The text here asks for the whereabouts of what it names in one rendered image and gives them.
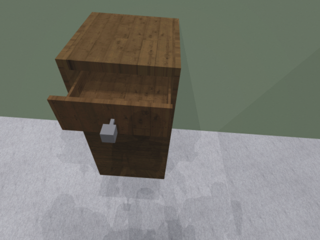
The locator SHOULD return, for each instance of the cabinet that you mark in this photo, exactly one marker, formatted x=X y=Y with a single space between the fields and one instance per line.
x=126 y=44

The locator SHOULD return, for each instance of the drawer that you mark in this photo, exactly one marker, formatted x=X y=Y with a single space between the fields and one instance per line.
x=139 y=104

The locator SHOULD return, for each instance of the handle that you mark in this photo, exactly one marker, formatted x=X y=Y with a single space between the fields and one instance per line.
x=108 y=133

